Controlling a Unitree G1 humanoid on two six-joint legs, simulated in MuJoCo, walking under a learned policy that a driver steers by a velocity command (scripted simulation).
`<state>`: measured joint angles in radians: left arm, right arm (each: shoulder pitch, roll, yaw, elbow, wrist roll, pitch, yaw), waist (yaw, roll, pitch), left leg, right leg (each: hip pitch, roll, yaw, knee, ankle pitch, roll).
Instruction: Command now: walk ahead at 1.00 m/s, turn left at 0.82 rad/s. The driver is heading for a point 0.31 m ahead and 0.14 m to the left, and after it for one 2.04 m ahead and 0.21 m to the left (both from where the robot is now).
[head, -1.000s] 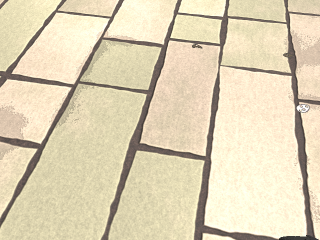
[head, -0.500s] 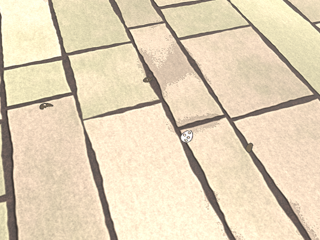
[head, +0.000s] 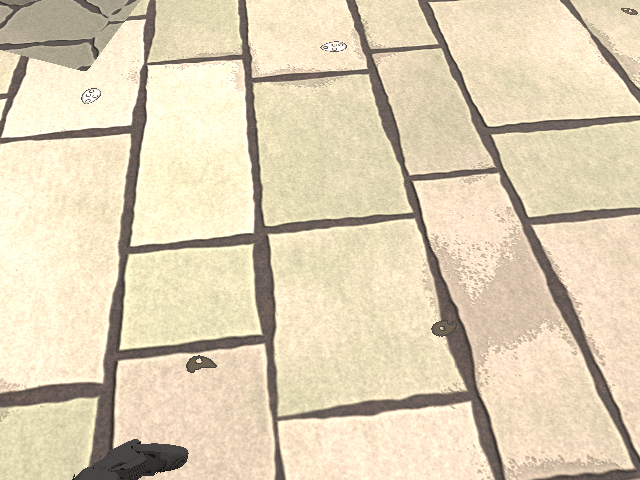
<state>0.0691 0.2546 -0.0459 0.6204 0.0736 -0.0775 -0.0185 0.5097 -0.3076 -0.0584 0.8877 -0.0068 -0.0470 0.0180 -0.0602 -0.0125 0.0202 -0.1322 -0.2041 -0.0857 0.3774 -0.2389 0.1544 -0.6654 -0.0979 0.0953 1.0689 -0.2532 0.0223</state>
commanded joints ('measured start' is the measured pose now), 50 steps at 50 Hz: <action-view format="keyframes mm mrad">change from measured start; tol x64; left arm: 1 -129 88 10 -109 -20 0 -12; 50 298 193 147 56 -43 131 -6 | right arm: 1 -83 -150 -41 -97 11 -35 -2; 50 -316 -21 -16 -215 -19 91 -55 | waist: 1 29 21 118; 12 151 -242 -603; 50 96 -238 -3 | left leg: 1 -283 194 -274 -262 165 125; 9 -7 169 -288 306 834 -46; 12 -534 74 -40 1118 -357 -105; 28 7 117 163 208 212 -35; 31 315 680 -441 146 1257 221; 50 -457 312 270 412 -272 -171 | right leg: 1 127 26 -102 -284 216 34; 12 1227 -467 587 -505 709 -245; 28 409 -145 -296 -359 673 -52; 31 155 81 -121 371 -441 18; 50 535 -143 277 -784 -26 -161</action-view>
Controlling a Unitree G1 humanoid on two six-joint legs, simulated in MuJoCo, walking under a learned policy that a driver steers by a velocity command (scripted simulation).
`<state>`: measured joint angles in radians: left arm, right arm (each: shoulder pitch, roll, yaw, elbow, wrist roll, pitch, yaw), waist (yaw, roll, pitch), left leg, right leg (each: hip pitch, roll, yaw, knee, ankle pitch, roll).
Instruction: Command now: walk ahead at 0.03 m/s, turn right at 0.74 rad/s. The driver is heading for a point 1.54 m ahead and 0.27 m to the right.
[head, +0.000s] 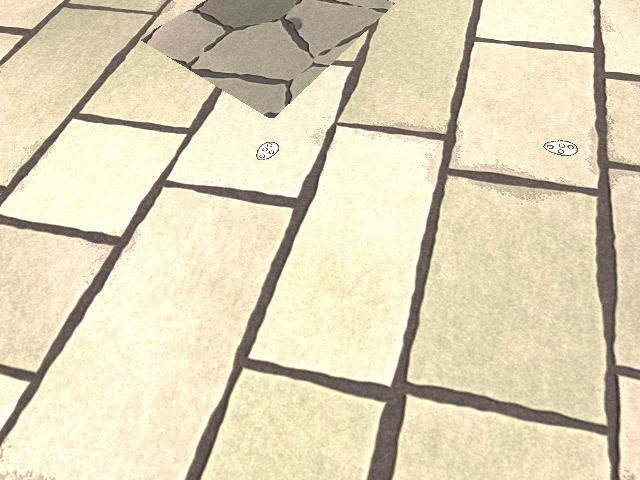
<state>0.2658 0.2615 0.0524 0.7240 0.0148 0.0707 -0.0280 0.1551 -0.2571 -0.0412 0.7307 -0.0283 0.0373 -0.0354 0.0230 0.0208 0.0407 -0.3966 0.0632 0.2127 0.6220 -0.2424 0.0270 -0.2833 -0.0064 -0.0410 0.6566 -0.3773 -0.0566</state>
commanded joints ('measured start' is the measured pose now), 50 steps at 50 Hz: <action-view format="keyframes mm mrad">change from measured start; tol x32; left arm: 1 114 311 81 -70 19 -14 20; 50 -154 108 -10 -79 15 -47 84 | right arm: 1 -68 -66 -24 -131 -2 15 -9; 50 127 -162 -70 -15 15 35 61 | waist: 1 49 -329 46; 39 -52 220 -40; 50 -55 -171 -14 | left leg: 1 -335 -107 -152 316 -406 -75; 24 187 -155 -336 -192 -41 -31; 27 319 310 -817 -405 34 170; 42 274 55 -612 -197 506 123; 46 -128 -137 -264 330 -360 -23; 50 -149 -84 -236 507 -213 -55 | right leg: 1 44 -381 684 -441 291 -213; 24 18 -2 692 -227 385 -46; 27 -254 247 253 225 -229 76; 32 -204 150 183 510 -55 105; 40 -27 124 64 -86 -79 90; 45 330 -294 415 -411 359 -100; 50 211 -222 122 -327 694 -125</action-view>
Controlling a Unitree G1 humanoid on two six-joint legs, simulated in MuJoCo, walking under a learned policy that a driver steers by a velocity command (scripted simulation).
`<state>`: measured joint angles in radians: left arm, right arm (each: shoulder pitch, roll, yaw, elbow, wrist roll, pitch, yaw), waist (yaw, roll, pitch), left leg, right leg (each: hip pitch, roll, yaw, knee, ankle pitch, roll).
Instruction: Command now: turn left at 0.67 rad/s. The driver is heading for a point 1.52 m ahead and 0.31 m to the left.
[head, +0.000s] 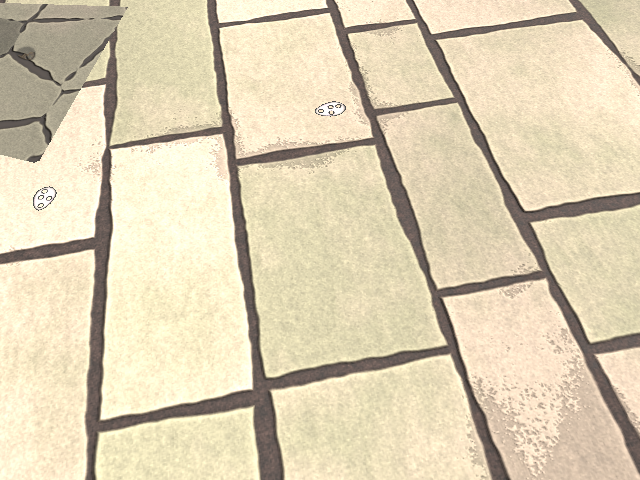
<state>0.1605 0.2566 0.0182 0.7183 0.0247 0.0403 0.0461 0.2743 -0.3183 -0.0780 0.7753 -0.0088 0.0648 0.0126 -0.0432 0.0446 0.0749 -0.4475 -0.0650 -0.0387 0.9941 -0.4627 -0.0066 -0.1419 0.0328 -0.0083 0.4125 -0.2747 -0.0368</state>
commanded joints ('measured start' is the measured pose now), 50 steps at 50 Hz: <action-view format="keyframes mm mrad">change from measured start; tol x32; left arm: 1 -28 122 29 -69 7 -17 10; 32 -317 116 15 -169 11 -82 -110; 39 447 362 114 38 19 -85 -49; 50 184 207 85 47 -20 -133 -57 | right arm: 1 -8 -91 -28 -65 -1 11 24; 36 216 -198 -8 38 -22 -150 -20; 50 -281 -33 104 -225 -40 -144 40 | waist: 1 30 -207 -47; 13 41 -185 -73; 16 -151 352 -42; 33 -75 68 65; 39 229 -301 -407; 50 29 -95 77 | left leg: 1 -111 46 35 113 26 -36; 14 441 28 152 -445 -9 110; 16 657 400 -790 -856 -522 336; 32 437 213 -272 -929 403 234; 37 500 225 -58 -344 1420 148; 40 -278 -43 -81 497 114 88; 50 -24 154 12 -234 388 -35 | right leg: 1 94 -249 62 -78 593 -142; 9 91 -323 -50 6 599 -119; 13 -107 -360 -38 -56 -354 -72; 17 -898 -85 49 799 -306 48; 32 -521 -76 -68 184 297 39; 37 41 80 -146 168 37 -104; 39 539 -275 603 42 -556 -306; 40 484 -311 936 -165 -564 -305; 50 -375 -76 363 -347 -68 -236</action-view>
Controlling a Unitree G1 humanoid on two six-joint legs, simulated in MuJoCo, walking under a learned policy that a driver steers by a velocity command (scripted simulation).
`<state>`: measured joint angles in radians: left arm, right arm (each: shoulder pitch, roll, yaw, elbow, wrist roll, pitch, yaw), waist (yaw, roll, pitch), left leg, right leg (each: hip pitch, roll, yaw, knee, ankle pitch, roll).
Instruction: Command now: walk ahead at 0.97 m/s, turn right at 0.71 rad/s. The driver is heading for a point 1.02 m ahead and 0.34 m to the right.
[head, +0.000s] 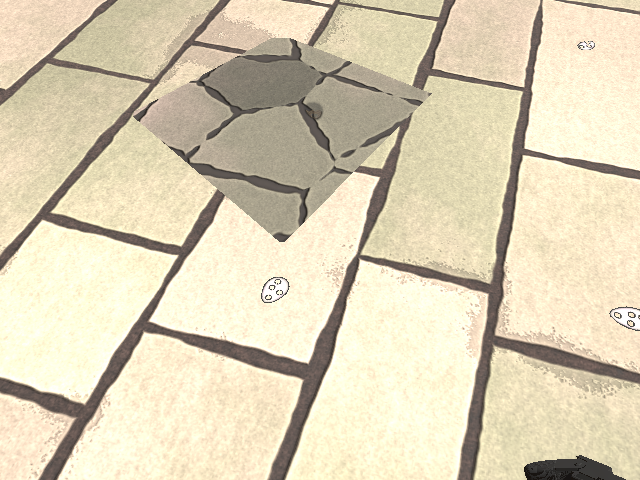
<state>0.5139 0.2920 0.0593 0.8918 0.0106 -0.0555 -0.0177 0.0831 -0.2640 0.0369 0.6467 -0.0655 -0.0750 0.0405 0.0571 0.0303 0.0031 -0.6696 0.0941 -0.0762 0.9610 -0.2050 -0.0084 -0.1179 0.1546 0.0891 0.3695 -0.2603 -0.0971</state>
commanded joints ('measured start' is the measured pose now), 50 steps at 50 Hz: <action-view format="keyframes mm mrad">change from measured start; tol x64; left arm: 1 -164 185 52 -129 -12 -40 3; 50 -116 255 61 -109 -4 -23 15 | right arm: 1 -118 -79 -8 -100 28 -5 17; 50 199 -187 -89 -42 23 -4 -54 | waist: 1 -52 -78 133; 50 -153 -41 -127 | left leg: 1 289 -26 68 -273 211 -38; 11 972 368 -741 -747 -749 128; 29 615 176 317 -177 1292 25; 32 -184 -140 95 765 -325 -27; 50 614 -111 96 -480 179 24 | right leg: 1 -415 -190 253 -313 -24 -154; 7 -63 -195 250 127 569 -54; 11 -700 -128 15 1070 -125 -24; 28 -179 -49 -296 404 149 -108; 32 613 -390 672 79 -38 -414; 50 34 -146 262 344 879 -44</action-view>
